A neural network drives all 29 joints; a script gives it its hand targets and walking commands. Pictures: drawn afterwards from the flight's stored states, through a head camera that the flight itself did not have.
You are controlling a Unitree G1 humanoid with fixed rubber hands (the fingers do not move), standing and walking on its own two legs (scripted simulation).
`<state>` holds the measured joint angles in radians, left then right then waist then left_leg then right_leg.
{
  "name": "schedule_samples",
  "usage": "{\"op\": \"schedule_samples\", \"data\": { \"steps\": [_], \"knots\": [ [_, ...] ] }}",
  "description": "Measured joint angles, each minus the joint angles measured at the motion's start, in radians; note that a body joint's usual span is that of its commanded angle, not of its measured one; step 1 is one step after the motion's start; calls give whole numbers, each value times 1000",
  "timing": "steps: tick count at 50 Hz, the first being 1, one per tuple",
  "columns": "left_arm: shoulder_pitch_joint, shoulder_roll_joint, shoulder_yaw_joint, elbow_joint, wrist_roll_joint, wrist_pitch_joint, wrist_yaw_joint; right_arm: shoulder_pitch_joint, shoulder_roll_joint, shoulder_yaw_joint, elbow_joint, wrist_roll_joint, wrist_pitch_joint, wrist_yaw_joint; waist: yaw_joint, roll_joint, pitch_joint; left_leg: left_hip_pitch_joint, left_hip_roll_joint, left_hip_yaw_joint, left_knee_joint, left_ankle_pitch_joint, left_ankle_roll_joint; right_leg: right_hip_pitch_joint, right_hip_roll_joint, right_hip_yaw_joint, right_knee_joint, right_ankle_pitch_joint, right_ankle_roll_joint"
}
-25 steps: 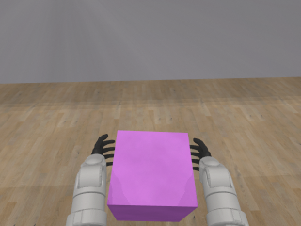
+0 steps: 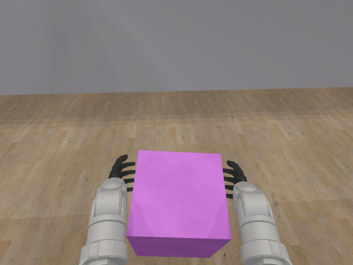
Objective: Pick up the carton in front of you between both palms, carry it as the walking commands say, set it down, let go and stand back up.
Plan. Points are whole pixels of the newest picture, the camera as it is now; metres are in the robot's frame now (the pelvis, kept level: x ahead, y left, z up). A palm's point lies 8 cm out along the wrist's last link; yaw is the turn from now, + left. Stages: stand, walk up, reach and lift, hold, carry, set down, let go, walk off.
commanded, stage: set down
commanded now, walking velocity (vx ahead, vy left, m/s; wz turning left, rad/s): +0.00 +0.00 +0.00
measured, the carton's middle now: (176, 207) +0.31 +0.01 -0.05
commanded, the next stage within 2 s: none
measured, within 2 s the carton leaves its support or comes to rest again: neither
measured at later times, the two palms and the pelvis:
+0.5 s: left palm (135, 206) +0.35 +0.13 -0.12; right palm (227, 217) +0.33 -0.15 -0.15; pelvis -0.01 +0.00 -0.07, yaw +0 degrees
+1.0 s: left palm (140, 222) +0.38 +0.13 -0.26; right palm (219, 227) +0.37 -0.16 -0.29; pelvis -0.05 +0.00 -0.21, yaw +0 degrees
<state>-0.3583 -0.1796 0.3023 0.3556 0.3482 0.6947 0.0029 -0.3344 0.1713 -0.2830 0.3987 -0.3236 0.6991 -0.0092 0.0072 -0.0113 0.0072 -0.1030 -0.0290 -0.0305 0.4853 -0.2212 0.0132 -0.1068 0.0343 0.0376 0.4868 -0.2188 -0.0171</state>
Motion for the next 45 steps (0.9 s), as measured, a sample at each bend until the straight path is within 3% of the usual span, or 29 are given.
{"op": "schedule_samples", "data": {
  "steps": [7, 16, 22, 27, 35, 45],
  "knots": [
    [-72, -27, 88, 90, 35, -117, 4, -70, 25, -107, 85, -61, -118, 10, -12, 4, 13, -95, -5, 1, 59, -30, 4, -95, -3, -1, 59, -31, 1],
    [-132, -51, 141, 160, 36, -383, 44, -101, 24, -168, 160, -72, -380, 4, -6, 11, 38, -425, -12, 9, 210, -63, 1, -431, -5, 1, 224, -71, 4],
    [-149, -55, 118, 174, -23, -551, 89, -103, -11, -111, 169, 30, -531, -55, 3, 18, -1, -757, -17, 8, 364, -90, -6, -766, -4, -3, 384, -101, 4],
    [-126, -44, 62, 160, -100, -638, 130, -112, -40, -62, 191, 118, -609, -105, 15, 6, -98, -1006, -28, -8, 503, -124, -23, -1023, 7, 7, 528, -135, 3],
    [-218, -17, 96, 209, -125, -630, 127, -197, -65, -39, 232, 159, -591, -158, 24, 7, -180, -1246, -25, -7, 705, -183, -31, -1263, 21, -1, 723, -183, -1],
    [-381, 16, 175, 275, -105, -551, 122, -377, -107, -78, 325, 118, -515, -147, 18, 27, -230, -1514, -37, -14, 947, -238, -38, -1522, 20, -22, 954, -236, -1]
  ]
}}
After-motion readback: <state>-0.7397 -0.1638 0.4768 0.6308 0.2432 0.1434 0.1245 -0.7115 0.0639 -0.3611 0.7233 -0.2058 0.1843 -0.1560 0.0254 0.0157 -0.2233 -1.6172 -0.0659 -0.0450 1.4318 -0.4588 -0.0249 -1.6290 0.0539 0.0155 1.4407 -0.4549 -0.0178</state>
